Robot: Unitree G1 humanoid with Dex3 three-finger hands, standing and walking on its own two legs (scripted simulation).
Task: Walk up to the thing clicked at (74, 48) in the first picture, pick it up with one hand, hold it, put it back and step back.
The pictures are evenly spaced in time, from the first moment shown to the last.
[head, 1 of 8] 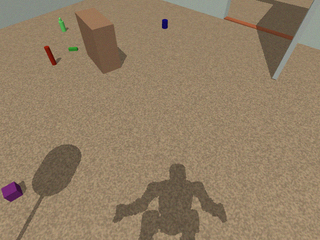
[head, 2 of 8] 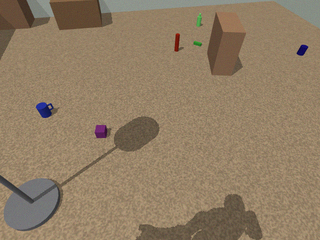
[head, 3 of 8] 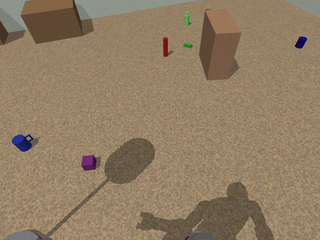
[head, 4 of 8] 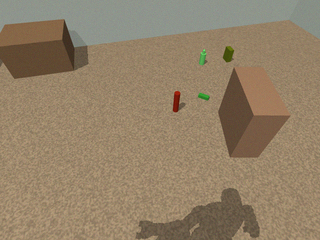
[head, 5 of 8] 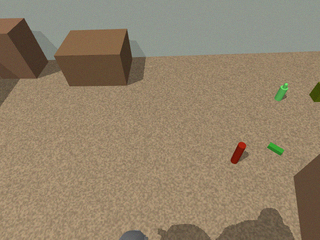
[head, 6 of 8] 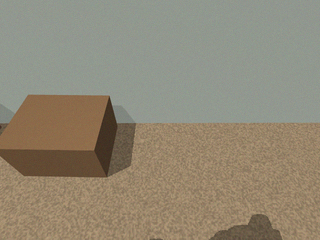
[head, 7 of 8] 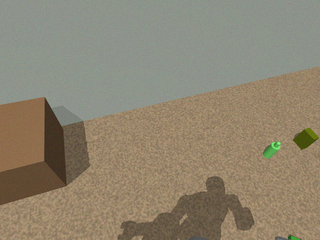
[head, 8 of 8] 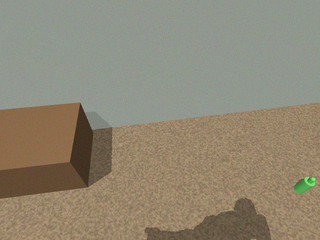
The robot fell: no
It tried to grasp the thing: no
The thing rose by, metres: 0.00
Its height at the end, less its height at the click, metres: +0.00
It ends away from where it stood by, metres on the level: 0.00
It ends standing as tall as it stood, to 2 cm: yes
